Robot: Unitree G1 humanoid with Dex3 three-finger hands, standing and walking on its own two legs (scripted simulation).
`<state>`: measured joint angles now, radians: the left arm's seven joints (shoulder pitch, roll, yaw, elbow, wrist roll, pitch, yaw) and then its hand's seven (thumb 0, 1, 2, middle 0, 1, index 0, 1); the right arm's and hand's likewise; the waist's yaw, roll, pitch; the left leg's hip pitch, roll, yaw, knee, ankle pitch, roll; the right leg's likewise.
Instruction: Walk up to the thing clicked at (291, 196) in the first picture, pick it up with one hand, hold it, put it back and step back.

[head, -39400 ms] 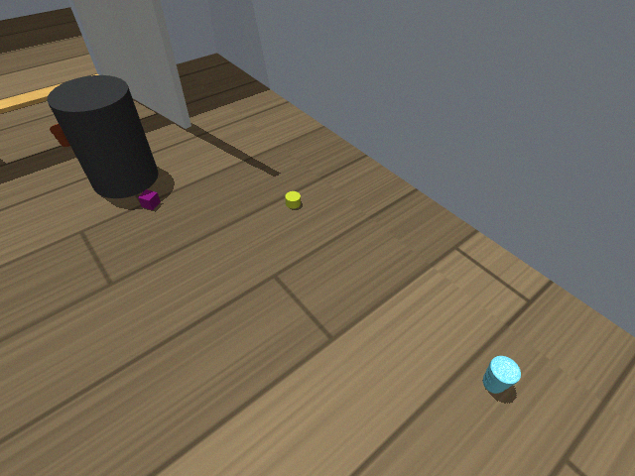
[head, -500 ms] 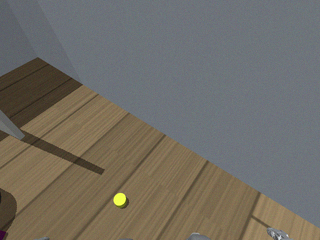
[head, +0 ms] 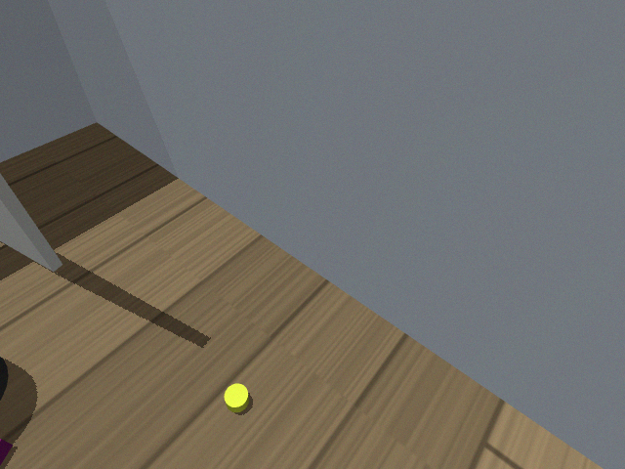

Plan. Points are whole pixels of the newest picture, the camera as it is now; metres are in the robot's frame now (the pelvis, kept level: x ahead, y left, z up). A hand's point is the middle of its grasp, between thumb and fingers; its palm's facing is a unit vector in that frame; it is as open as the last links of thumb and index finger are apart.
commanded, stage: stand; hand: left
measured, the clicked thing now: (236, 398) +0.47 +0.21 -0.74
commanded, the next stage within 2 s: walk up in 0.84 s
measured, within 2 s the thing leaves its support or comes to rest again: neither
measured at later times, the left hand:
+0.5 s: hand out of the picture +0.09 +0.24 -0.13, palm faces -0.02 -0.94 -0.35, open 7.3 cm
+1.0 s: hand out of the picture +0.07 +0.25 -0.15, palm faces -0.01 -0.93 -0.37, open 7.3 cm
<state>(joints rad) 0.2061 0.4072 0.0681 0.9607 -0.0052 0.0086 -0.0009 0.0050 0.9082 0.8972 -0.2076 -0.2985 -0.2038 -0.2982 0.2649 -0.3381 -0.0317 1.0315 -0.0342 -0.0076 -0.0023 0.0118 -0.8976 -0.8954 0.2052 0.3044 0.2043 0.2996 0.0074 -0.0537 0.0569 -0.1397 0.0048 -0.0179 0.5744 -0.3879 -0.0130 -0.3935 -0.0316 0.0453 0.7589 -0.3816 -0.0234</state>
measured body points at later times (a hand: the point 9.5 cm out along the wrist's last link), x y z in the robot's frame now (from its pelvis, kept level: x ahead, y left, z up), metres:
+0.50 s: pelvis -0.02 -0.01 +0.01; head -0.01 -0.02 +0.46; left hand +0.09 +0.29 -0.11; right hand +0.07 -0.31 -0.12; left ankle -0.05 +0.13 -0.73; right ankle +0.05 -0.14 -0.73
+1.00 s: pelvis -0.04 -0.01 +0.01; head +0.02 -0.01 +0.45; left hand +0.08 +0.30 -0.12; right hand +0.04 -0.33 -0.13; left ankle -0.05 +0.13 -0.72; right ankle +0.05 -0.14 -0.73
